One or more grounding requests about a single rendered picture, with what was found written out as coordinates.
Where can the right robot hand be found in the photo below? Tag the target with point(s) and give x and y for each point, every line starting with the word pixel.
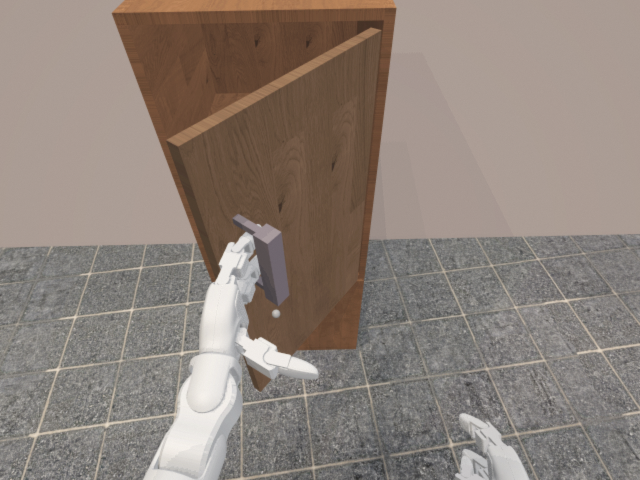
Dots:
pixel 502 461

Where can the left robot forearm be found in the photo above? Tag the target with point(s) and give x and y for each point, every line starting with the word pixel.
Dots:
pixel 208 406

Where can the cupboard door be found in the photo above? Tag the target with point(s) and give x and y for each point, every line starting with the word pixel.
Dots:
pixel 293 154

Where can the handle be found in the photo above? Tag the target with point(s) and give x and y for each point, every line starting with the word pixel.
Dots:
pixel 270 253

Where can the left robot hand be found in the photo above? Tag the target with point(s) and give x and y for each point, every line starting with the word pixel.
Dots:
pixel 224 311

